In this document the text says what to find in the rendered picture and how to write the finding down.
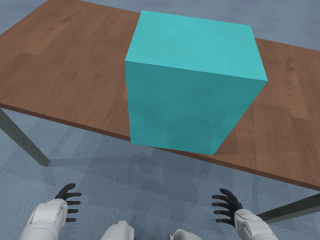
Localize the robot left thigh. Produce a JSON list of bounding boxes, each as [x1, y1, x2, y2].
[[100, 223, 135, 240]]

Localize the table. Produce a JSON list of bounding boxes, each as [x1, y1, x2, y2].
[[0, 0, 320, 224]]

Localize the left robot shin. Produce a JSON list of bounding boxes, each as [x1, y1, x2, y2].
[[118, 221, 128, 225]]

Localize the left robot forearm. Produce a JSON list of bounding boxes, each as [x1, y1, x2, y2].
[[19, 198, 68, 240]]

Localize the robot left hand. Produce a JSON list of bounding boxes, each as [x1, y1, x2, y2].
[[55, 183, 82, 222]]

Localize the carton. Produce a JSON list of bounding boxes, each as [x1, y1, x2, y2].
[[124, 10, 268, 155]]

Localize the right robot forearm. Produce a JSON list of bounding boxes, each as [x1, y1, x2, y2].
[[234, 209, 278, 240]]

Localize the robot right hand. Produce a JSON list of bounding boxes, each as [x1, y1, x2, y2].
[[212, 188, 243, 227]]

